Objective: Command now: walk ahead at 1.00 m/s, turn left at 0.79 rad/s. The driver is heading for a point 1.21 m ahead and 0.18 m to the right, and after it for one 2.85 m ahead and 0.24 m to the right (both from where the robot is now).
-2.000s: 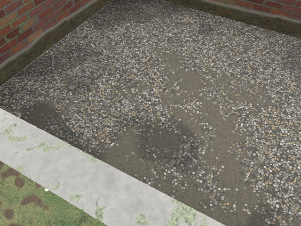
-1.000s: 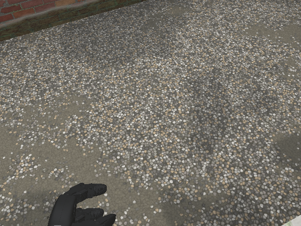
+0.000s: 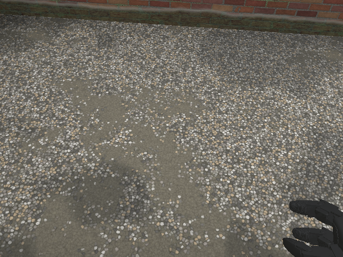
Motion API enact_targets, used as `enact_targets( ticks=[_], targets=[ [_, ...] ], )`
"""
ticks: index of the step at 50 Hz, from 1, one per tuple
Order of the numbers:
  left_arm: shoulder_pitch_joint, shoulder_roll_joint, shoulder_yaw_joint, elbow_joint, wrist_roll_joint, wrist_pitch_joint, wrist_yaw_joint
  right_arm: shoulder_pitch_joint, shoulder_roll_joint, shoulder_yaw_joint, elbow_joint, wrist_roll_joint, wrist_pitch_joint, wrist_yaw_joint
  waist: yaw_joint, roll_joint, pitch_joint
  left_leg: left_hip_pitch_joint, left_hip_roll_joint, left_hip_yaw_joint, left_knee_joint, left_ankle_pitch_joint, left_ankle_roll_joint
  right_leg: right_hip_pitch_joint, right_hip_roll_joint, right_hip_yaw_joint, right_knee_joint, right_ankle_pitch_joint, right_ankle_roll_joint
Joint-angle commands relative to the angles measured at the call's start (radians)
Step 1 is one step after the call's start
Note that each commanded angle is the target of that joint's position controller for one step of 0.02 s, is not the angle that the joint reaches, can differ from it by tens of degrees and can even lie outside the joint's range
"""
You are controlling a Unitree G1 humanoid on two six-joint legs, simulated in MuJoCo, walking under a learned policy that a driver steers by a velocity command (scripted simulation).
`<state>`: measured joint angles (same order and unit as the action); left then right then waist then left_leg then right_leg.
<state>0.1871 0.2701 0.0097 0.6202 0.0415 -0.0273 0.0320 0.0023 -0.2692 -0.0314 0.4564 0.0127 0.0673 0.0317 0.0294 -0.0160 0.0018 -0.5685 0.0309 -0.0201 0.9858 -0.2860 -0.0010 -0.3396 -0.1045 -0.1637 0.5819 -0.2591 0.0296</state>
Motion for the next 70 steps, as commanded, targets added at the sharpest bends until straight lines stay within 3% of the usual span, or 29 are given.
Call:
enact_targets(
  ticks=[1,2,4,5,6,8,10,13,18,23,25,26,27,29,32,35,36,38,40,41,43,46,51,55,56,58,62,64,70],
  targets=[
    [-0.092,0.14,0.048,-0.085,-0.015,-0.026,-0.003,-0.106,-0.022,0.009,-0.095,0.005,-0.009,0.005,-0.006,-0.1,-0.088,0.223,0.005,0.077,-0.175,-0.025,0.025,-0.04,-0.206,0.13,-0.262,-0.159,-0.075],
    [-0.115,0.125,0.047,-0.083,-0.033,-0.017,-0.007,-0.029,0.003,0.017,-0.062,-0.001,-0.011,0.007,-0.044,-0.065,-0.097,0.31,-0.009,0.101,-0.297,0.001,0.036,-0.045,-0.182,0.083,-0.211,-0.192,-0.065],
    [-0.119,0.039,0.031,-0.098,-0.033,0.015,-0.001,0.221,-0.006,0.011,0.044,-0.025,-0.023,0.014,-0.109,0.185,-0.058,0.499,-0.059,0.054,-0.325,0.021,0.055,-0.213,-0.053,-0.038,0.182,-0.2,-0.018],
    [-0.225,0.013,0.016,-0.198,-0.019,0.031,0.004,0.266,-0.14,-0.016,0.034,-0.008,-0.019,0.004,-0.157,0.457,0.009,0.567,0.092,-0.295,-0.42,0.187,0.143,-0.587,0.077,0.003,0.472,-0.389,0.029],
    [-0.34,0.05,0.02,-0.254,0.001,0.031,0.012,0.276,-0.206,-0.046,0.006,-0.001,-0.012,-0.021,-0.216,0.366,-0.053,0.558,0.198,-0.508,-0.559,0.114,0.221,-0.689,0.074,0.153,0.562,-0.323,0.048],
    [-0.289,0.042,0.016,-0.228,-0.017,0.019,0.017,0.132,-0.149,-0.023,-0.027,-0.039,-0.018,-0.059,-0.1,0.166,-0.113,0.479,0.243,-0.55,-0.562,0.025,0.253,-0.652,0.035,0.227,0.635,-0.166,0.071],
    [-0.193,0.014,0.011,-0.178,-0.017,0.026,0.01,0.047,-0.076,0.006,-0.044,-0.044,-0.04,-0.061,-0.029,0.101,-0.156,0.331,0.187,-0.447,-0.527,0.03,0.217,-0.5,0.037,0.209,0.665,-0.097,0.081],
    [-0.161,-0.009,0.004,-0.155,-0.023,0.056,0.011,0.008,-0.038,0.022,-0.048,-0.041,-0.066,-0.052,0.001,0.088,-0.138,0.187,0.129,-0.363,-0.543,-0.057,0.186,-0.395,0.048,0.203,0.636,0.049,0.071],
    [-0.227,0.0,0.004,-0.145,-0.054,0.045,-0.001,0.148,-0.077,0.002,-0.001,-0.042,-0.087,-0.041,-0.086,0.073,-0.049,0.271,0.188,-0.3,-0.563,-0.069,0.181,-0.337,0.084,0.251,0.358,0.087,0.007],
    [-0.244,0.004,0.009,-0.149,-0.058,0.042,-0.039,0.229,-0.072,-0.01,0.056,-0.037,-0.095,-0.042,-0.121,0.113,-0.021,0.398,0.216,-0.211,-0.499,0.293,0.161,-0.251,0.076,0.143,0.208,-0.102,-0.062],
    [-0.158,-0.015,0.008,-0.113,-0.052,0.039,-0.047,0.19,-0.081,-0.014,0.061,-0.019,-0.096,-0.047,-0.069,0.09,-0.052,0.382,0.177,-0.111,-0.414,0.498,0.118,-0.071,0.106,0.091,0.093,0.012,-0.1],
    [-0.068,0.01,0.02,-0.077,-0.039,0.041,-0.046,0.138,-0.069,-0.013,0.048,-0.005,-0.098,-0.05,-0.03,0.054,-0.098,0.332,0.116,-0.022,-0.287,0.663,0.089,0.098,0.133,0.105,0.069,0.153,-0.128],
    [-0.046,0.075,0.05,-0.064,-0.055,0.04,-0.043,0.136,-0.073,-0.015,0.022,-0.01,-0.096,-0.055,-0.024,-0.044,-0.177,0.234,0.006,0.089,-0.172,0.648,0.009,0.242,0.122,0.244,0.102,0.315,-0.179],
    [0.05,0.135,0.069,-0.059,-0.055,0.05,-0.043,-0.077,-0.069,-0.025,-0.058,-0.01,-0.084,-0.056,0.095,-0.216,-0.144,-0.202,-0.141,0.064,0.206,-0.106,-0.061,0.392,-0.066,0.667,-0.079,0.329,-0.339],
    [-0.045,0.086,0.058,-0.095,-0.04,0.044,-0.014,-0.053,-0.013,0.005,-0.074,-0.041,-0.089,-0.048,0.009,-0.036,-0.131,-0.272,-0.047,-0.07,0.294,-0.17,-0.077,0.257,-0.084,0.659,-0.042,0.348,-0.328],
    [-0.172,0.055,0.034,-0.139,-0.038,0.03,-0.016,0.022,0.012,0.02,-0.046,-0.048,-0.063,-0.059,-0.051,-0.073,-0.178,-0.009,-0.044,-0.022,0.126,-0.123,-0.094,0.003,0.037,0.547,-0.043,0.343,-0.247],
    [-0.211,0.051,0.033,-0.152,-0.034,0.03,-0.021,0.002,0.026,0.027,-0.058,-0.029,-0.054,-0.06,-0.054,-0.079,-0.169,0.108,-0.053,-0.004,0.012,-0.115,-0.099,-0.083,0.091,0.493,-0.057,0.328,-0.219],
    [-0.211,0.097,0.049,-0.154,-0.04,0.035,-0.032,0.003,-0.006,0.019,-0.058,-0.023,-0.047,-0.064,-0.045,-0.093,-0.132,0.266,-0.07,0.013,-0.129,0.009,-0.096,-0.169,0.109,0.52,-0.093,0.269,-0.213],
    [-0.237,0.113,0.055,-0.169,-0.069,0.055,-0.027,0.095,0.007,0.021,-0.012,-0.026,-0.055,-0.045,-0.092,-0.073,-0.135,0.438,-0.072,0.025,-0.282,0.106,-0.074,-0.21,0.11,0.568,-0.091,0.15,-0.197],
    [-0.239,0.086,0.052,-0.18,-0.078,0.061,-0.024,0.149,0.005,0.02,0.013,-0.038,-0.063,-0.041,-0.111,0.002,-0.118,0.56,-0.035,-0.006,-0.337,0.1,-0.048,-0.304,0.132,0.562,-0.017,0.039,-0.161],
    [-0.176,0.015,0.04,-0.22,-0.11,0.051,-0.016,0.191,-0.138,-0.029,0.028,-0.08,-0.073,-0.04,-0.135,0.429,-0.17,0.721,0.297,-0.414,-0.438,0.132,0.07,-0.585,0.249,0.389,0.313,-0.264,-0.073],
    [-0.287,0.07,0.059,-0.209,-0.044,0.044,-0.015,0.117,-0.073,0.008,0.024,-0.054,-0.082,-0.059,-0.104,0.214,-0.07,0.488,0.314,-0.38,-0.508,0.174,0.11,-0.524,0.181,0.332,0.45,-0.147,-0.031],
    [-0.249,-0.021,0.005,-0.179,-0.052,0.074,-0.046,-0.02,-0.031,0.035,0.023,-0.032,-0.11,-0.026,-0.005,0.174,-0.108,0.171,0.199,-0.078,-0.528,0.075,0.048,-0.062,0.117,0.208,0.299,0.043,-0.026],
    [-0.218,-0.002,-0.006,-0.147,-0.021,0.079,-0.059,0.068,-0.028,0.029,0.037,-0.021,-0.091,-0.024,-0.045,-0.019,-0.085,0.157,0.117,0.047,-0.388,-0.018,0.033,0.113,0.125,0.154,0.117,0.17,-0.069],
    [-0.26,0.033,0.001,-0.158,-0.044,0.076,-0.06,0.127,0.01,0.041,0.026,-0.036,-0.083,-0.024,-0.076,-0.143,-0.13,0.151,0.049,0.12,-0.349,-0.019,-0.012,0.14,0.104,0.242,0.102,0.275,-0.106],
    [-0.273,0.078,0.005,-0.176,-0.081,0.084,-0.057,0.064,0.012,0.036,0.007,-0.034,-0.078,-0.023,-0.018,-0.221,-0.106,0.209,-0.007,0.166,-0.245,-0.08,-0.049,-0.011,0.049,0.432,-0.103,0.038,-0.137],
    [-0.325,0.074,-0.001,-0.184,-0.075,0.088,-0.038,0.101,0.021,0.03,0.032,-0.026,-0.083,-0.028,-0.045,-0.127,-0.153,0.293,-0.003,0.142,-0.306,-0.019,-0.038,0.047,0.058,0.459,-0.141,0.043,-0.117],
    [-0.332,0.022,-0.015,-0.183,-0.065,0.091,-0.031,0.13,0.021,0.02,0.07,-0.03,-0.078,-0.034,-0.042,-0.042,-0.191,0.389,0.006,0.152,-0.294,0.037,-0.034,0.042,0.105,0.383,-0.08,0.127,-0.108],
    [-0.362,-0.006,-0.025,-0.19,-0.071,0.089,-0.043,0.062,0.047,0.019,0.06,-0.014,-0.069,-0.037,-0.026,-0.006,-0.134,0.408,0.032,0.138,-0.332,0.034,-0.036,-0.016,0.129,0.37,-0.102,0.041,-0.09]
  ],
)
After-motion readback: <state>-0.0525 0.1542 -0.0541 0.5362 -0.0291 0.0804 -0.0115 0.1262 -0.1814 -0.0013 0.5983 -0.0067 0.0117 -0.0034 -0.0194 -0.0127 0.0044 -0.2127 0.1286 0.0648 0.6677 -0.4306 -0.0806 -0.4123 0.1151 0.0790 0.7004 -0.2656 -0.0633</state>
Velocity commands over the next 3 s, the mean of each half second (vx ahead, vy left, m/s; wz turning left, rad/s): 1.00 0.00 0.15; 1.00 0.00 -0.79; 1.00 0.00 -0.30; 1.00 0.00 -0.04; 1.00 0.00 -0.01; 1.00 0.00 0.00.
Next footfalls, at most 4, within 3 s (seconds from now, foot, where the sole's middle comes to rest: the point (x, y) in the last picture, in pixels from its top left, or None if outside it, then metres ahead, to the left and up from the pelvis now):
0.06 left None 0.05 0.13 -0.76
0.50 right None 0.17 -0.04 -0.76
0.82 left None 0.22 0.17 -0.76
1.08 right None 0.20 -0.10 -0.76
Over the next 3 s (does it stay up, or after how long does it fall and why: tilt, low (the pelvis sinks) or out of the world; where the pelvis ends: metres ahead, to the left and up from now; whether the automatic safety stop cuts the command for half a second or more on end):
stays up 0.17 0.02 -0.01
